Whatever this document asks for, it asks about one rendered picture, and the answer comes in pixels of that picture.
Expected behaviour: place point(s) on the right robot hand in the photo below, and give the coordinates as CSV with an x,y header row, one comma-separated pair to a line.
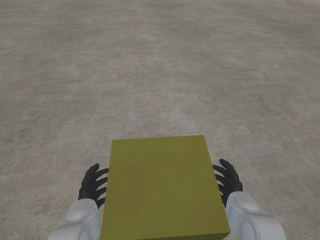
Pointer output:
x,y
230,180

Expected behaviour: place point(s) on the carton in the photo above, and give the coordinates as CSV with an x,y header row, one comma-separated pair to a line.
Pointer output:
x,y
162,188

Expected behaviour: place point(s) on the left robot hand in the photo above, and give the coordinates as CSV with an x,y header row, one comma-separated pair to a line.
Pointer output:
x,y
89,185

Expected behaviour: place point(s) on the right robot forearm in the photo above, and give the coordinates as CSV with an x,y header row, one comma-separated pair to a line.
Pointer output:
x,y
249,221

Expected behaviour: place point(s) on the left robot forearm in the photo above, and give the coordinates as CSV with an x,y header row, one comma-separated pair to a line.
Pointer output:
x,y
80,223

